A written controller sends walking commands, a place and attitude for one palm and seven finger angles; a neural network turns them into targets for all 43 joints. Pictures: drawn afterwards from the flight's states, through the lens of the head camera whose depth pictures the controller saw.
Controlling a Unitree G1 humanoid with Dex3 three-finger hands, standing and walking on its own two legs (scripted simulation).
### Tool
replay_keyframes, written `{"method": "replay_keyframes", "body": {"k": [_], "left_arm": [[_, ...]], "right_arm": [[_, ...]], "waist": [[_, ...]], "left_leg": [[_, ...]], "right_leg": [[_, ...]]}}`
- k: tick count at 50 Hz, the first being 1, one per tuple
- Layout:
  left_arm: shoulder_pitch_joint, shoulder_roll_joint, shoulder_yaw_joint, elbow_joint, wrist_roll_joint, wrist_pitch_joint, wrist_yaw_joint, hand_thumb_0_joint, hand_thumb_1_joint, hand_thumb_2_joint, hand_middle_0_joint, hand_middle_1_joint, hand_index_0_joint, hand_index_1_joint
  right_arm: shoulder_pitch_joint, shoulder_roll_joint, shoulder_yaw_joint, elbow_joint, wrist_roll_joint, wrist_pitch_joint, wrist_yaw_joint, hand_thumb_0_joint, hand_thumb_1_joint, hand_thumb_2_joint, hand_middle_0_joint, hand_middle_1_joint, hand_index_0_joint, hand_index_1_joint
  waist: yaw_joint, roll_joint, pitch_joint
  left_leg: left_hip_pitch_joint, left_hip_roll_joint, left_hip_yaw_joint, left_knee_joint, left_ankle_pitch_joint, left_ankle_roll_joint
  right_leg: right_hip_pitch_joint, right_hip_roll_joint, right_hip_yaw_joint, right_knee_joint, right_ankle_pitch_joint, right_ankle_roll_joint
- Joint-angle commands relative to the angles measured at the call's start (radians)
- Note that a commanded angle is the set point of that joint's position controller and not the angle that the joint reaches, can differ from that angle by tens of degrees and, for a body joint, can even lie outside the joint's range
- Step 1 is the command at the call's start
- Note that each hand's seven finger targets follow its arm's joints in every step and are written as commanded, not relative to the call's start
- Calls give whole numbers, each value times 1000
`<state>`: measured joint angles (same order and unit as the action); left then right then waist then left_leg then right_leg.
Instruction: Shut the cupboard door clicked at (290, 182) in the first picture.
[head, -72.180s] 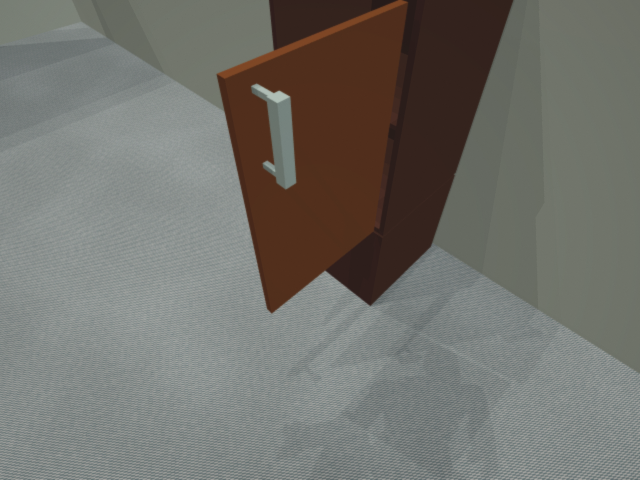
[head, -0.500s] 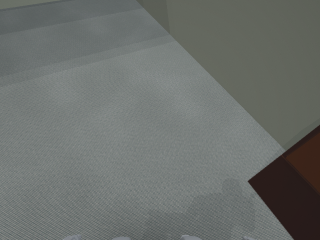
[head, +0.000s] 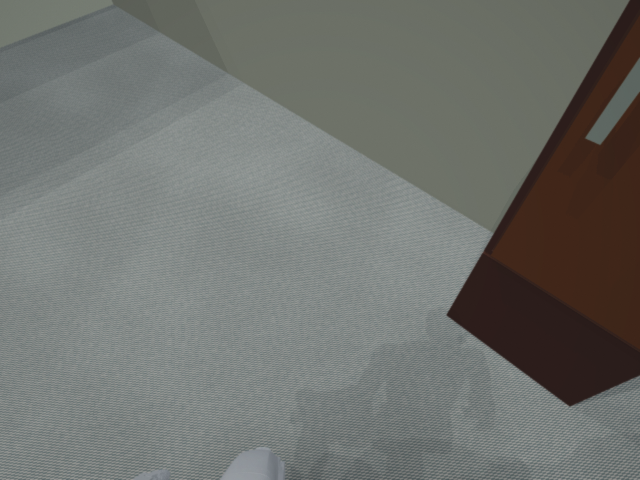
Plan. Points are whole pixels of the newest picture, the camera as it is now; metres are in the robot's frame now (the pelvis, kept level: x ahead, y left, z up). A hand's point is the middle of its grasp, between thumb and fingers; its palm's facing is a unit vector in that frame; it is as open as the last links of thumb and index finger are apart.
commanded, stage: turn to face it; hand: left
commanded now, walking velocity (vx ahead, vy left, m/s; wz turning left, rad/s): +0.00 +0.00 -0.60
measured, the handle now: (632, 87) +0.60 -0.39 +0.15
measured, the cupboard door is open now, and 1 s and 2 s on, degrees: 0 0 0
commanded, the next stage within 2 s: take the last steps up to it in 1.06 s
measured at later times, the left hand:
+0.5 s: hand (217, 434) +0.19 +0.17 -0.16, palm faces -0.28 -0.92 -0.28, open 7.4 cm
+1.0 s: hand (249, 393) +0.25 +0.14 -0.16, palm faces -0.49 -0.84 -0.22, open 7.4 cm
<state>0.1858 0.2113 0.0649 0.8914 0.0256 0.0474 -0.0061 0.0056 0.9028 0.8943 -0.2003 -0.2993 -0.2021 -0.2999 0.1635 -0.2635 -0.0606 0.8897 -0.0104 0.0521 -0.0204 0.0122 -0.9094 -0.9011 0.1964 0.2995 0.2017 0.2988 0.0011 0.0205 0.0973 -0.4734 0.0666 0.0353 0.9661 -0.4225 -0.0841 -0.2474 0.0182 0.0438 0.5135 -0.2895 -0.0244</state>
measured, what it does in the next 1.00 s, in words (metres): steps on the spot, turning right: left foot, then right foot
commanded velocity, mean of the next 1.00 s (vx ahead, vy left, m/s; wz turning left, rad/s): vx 0.00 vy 0.00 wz -0.51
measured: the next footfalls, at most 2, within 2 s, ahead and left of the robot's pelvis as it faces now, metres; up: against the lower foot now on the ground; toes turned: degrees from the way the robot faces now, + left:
left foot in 0.14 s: +0.08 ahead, +0.15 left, +0.00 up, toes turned -2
right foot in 0.46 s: +0.02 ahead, -0.12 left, +0.00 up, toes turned -21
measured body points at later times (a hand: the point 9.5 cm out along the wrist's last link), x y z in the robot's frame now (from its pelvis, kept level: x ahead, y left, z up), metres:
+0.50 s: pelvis +0.02 +0.00 -0.02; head +0.06 -0.04 +0.43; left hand +0.20 +0.22 -0.14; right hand +0.00 -0.28 -0.17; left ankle +0.03 +0.15 -0.72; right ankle -0.02 -0.10 -0.74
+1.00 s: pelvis +0.06 +0.01 +0.00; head +0.10 +0.00 +0.45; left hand +0.28 +0.18 -0.15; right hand -0.02 -0.24 -0.14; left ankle +0.13 +0.11 -0.74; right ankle -0.04 -0.08 -0.68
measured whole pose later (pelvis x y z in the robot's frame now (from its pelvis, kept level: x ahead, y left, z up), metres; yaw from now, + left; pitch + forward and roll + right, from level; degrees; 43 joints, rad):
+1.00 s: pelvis +0.06 +0.01 +0.00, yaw -33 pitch +1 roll -2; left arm 0.15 0.25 0.08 0.90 0.02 0.08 -0.03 0.01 0.91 0.89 -0.20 -0.30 -0.20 -0.30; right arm 0.23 -0.20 -0.01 0.90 -0.04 0.02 -0.03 0.01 -0.90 -0.90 0.20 0.30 0.21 0.30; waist 0.00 0.00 0.08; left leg -0.26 0.11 0.11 0.53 -0.27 -0.01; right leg -0.40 0.00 -0.03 0.94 -0.50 0.03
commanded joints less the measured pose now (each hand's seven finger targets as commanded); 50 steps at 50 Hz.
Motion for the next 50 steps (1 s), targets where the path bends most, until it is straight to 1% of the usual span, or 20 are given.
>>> {"method": "replay_keyframes", "body": {"k": [1, 4, 5, 6, 7, 11, 16, 20, 21, 22, 23, 25, 28, 34, 38, 39, 40, 41, 45, 50], "left_arm": [[6, 228, 60, -66, 6, -24, 17, 0, 900, 900, -200, -300, -200, -300], [-46, 215, 58, -75, -6, -15, 14, 0, 900, 900, -200, -300, -200, -300], [-35, 168, 50, -84, -14, -10, 13, 0, 900, 900, -200, -300, -200, -300], [17, 112, 38, -93, -20, -8, 3, 0, 900, 900, -200, -300, -200, -300], [13, 121, 36, -113, -14, -12, -2, 0, 900, 900, -200, -300, -200, -300], [-26, 125, 48, -85, -6, 5, -29, 0, 900, 900, -200, -300, -200, -300], [-71, 87, 31, -103, -8, 4, -38, 0, 900, 900, -200, -300, -200, -300], [9, 106, 35, -81, -6, -9, -34, 0, 900, 900, -200, -300, -200, -300], [68, 153, 44, -64, -2, -16, -28, 0, 900, 900, -200, -300, -200, -300], [112, 260, 64, -51, 9, -28, -15, 0, 900, 900, -200, -300, -200, -300], [153, 316, 68, -38, -4, -26, -3, 0, 900, 900, -200, -300, -200, -300], [69, 273, 67, -51, -2, -28, 14, 0, 900, 900, -200, -300, -200, -300], [-12, 209, 48, -75, -3, -32, 19, 0, 900, 900, -200, -300, -200, -300], [6, 235, 55, -58, 2, -25, 16, 0, 900, 900, -200, -300, -200, -300], [-41, 202, 49, -61, -12, -15, 14, 0, 900, 900, -200, -300, -200, -300], [-10, 146, 39, -71, -18, -10, 10, 0, 900, 900, -200, -300, -200, -300], [15, 107, 30, -86, -20, -9, 3, 0, 900, 900, -200, -300, -200, -300], [-15, 135, 27, -96, -9, -12, 1, 0, 900, 900, -200, -300, -200, -300], [-26, 107, 36, -61, -9, 4, -18, 0, 900, 900, -200, -300, -200, -300], [-32, 69, 17, -57, -9, 1, -21, 0, 900, 900, -200, -300, -200, -300]], "right_arm": [[-10, -56, -10, -98, 7, -29, -2, 0, -900, -900, 200, 300, 200, 300], [91, -65, -8, -70, 7, -43, -10, 0, -900, -900, 200, 300, 200, 300], [126, -116, -13, -58, 0, -56, -15, 0, -900, -900, 200, 300, 200, 300], [145, -209, -31, -64, -13, -60, -14, 0, -900, -900, 200, 300, 200, 300], [162, -241, -31, -83, -21, -54, -19, 0, -900, -900, 200, 300, 200, 300], [28, -156, -9, -110, -26, -57, -26, 0, -900, -900, 200, 300, 200, 300], [97, -170, -26, -71, -24, -50, -21, 0, -900, -900, 200, 300, 200, 300], [53, -188, -41, -70, -15, -39, -8, 0, -900, -900, 200, 300, 200, 300], [45, -172, -40, -77, -8, -37, -1, 0, -900, -900, 200, 300, 200, 300], [25, -95, -25, -109, 0, -34, 4, 0, -900, -900, 200, 300, 200, 300], [-44, -86, -13, -147, -2, -21, 2, 0, -900, -900, 200, 300, 200, 300], [-50, -94, -16, -124, -1, -19, -9, 0, -900, -900, 200, 300, 200, 300], [1, -81, -9, -82, -3, -28, -1, 0, -900, -900, 200, 300, 200, 300], [7, -60, -4, -89, 4, -30, -1, 0, -900, -900, 200, 300, 200, 300], [121, -84, -5, -50, 3, -48, -11, 0, -900, -900, 200, 300, 200, 300], [146, -155, -15, -47, -9, -59, -15, 0, -900, -900, 200, 300, 200, 300], [170, -232, -29, -55, -20, -58, -16, 0, -900, -900, 200, 300, 200, 300], [173, -226, -22, -61, -24, -56, -17, 0, -900, -900, 200, 300, 200, 300], [60, -152, -5, -75, -29, -53, -25, 0, -900, -900, 200, 300, 200, 300], [99, -163, -20, -31, -26, -44, -18, 0, -900, -900, 200, 300, 200, 300]], "waist": [[10, -180, -137], [-45, -164, -151], [-51, -31, -181], [-38, 246, -210], [-48, 259, -194], [4, 180, -98], [-38, 191, -146], [8, 187, -161], [38, 93, -175], [65, -227, -165], [102, -298, -131], [54, -291, -101], [4, -179, -156], [11, -175, -152], [-45, -123, -161], [-43, 72, -190], [-41, 281, -191], [-52, 215, -158], [-3, 174, -100], [-25, 204, -140]], "left_leg": [[34, -22, -12, -168, 3, 5], [238, -37, -3, -465, 192, 14], [358, 60, -87, -604, 268, 41], [462, 291, -321, -630, 446, 136], [409, 428, -405, -647, 510, 247], [305, 288, -147, -632, 550, 219], [389, 272, -16, -553, 649, 210], [302, 263, 62, -433, 519, 141], [199, 222, 91, -326, 395, 93], [-30, 87, 173, -127, 9, 24], [-129, 10, 71, 77, -239, 10], [-212, 34, -59, 216, -133, 14], [-111, 40, -30, 121, -12, -7], [20, -18, -1, -160, 3, 0], [298, -16, -2, -523, 248, 20], [407, 151, -169, -610, 362, 80], [435, 361, -356, -649, 501, 199], [348, 405, -392, -646, 497, 267], [293, 267, -135, -625, 578, 231], [319, 259, -66, -581, 534, 223]], "right_leg": [[96, -234, 281, -107, 487, -163], [-7, -168, 273, -23, 417, -88], [-89, -85, 209, 66, 280, -36], [-240, 44, 71, 265, -120, 25], [-272, 37, -1, 482, -375, 43], [-293, -43, -22, 651, -219, 74], [-177, -23, -116, 337, -196, 67], [31, -1, -156, 23, 26, 38], [171, -43, -95, -96, 136, 16], [297, -277, 218, -196, 317, -70], [208, -417, 392, -213, 468, -179], [180, -348, 386, -213, 360, -203], [174, -254, 197, -122, 537, -166], [113, -234, 255, -106, 506, -166], [-39, -145, 234, -2, 383, -67], [-153, -31, 145, 113, 158, -10], [-257, 49, 1, 334, -276, 37], [-245, 22, 8, 501, -358, 38], [-238, -34, -30, 576, -229, 64], [-101, -12, -109, 271, -179, 51]]}}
